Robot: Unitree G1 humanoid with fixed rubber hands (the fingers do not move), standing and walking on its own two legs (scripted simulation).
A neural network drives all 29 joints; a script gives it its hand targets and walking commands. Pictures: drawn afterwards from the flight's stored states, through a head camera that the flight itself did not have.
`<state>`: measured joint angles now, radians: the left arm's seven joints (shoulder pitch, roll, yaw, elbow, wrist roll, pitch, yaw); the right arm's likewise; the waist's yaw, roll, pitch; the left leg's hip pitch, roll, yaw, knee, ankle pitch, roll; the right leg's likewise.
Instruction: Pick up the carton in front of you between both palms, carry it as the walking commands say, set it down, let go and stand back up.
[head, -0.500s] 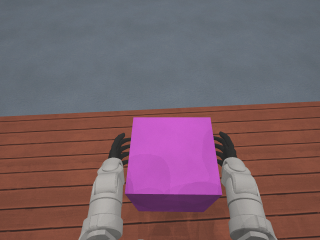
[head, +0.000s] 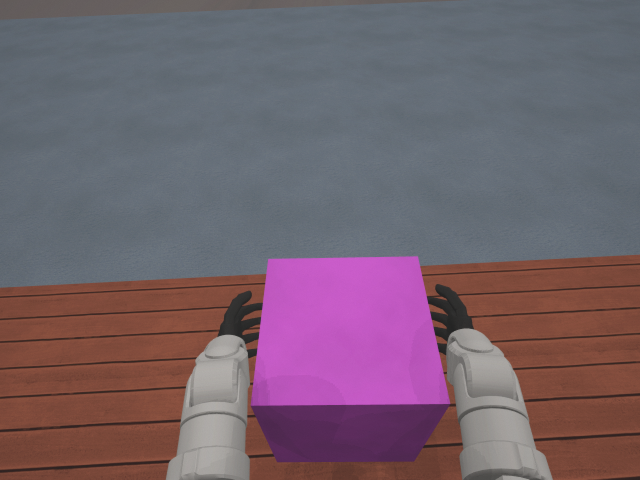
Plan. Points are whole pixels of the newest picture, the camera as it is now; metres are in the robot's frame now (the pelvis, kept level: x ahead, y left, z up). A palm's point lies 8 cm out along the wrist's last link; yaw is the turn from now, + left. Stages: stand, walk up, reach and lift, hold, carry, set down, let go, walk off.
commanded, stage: reach and lift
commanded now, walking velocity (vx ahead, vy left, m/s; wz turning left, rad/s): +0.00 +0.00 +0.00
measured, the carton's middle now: (344, 364) +0.31 +0.00 -0.05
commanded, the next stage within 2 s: hold in 0.74 s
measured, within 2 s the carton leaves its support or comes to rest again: neither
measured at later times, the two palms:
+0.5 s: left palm (232, 335) +0.31 +0.15 +0.04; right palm (459, 329) +0.31 -0.15 +0.04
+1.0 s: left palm (228, 336) +0.29 +0.15 +0.05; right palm (466, 330) +0.30 -0.15 +0.06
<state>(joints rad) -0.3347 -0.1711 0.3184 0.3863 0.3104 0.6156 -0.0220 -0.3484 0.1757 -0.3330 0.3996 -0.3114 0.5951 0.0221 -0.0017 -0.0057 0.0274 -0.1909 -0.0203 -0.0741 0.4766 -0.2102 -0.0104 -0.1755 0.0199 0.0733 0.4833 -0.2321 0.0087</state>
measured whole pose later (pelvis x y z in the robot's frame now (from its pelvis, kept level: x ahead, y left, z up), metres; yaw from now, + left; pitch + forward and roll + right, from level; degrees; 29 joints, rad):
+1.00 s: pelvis +0.01 +0.00 +0.01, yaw +0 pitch -8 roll +0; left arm -0.24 -0.15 0.19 0.19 0.26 0.77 -0.01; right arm -0.25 0.15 -0.21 0.20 -0.27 0.76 0.01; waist 0.00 0.00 0.03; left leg -0.04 -0.02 -0.07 0.35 -0.17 -0.01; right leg -0.02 0.02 0.08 0.35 -0.19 0.01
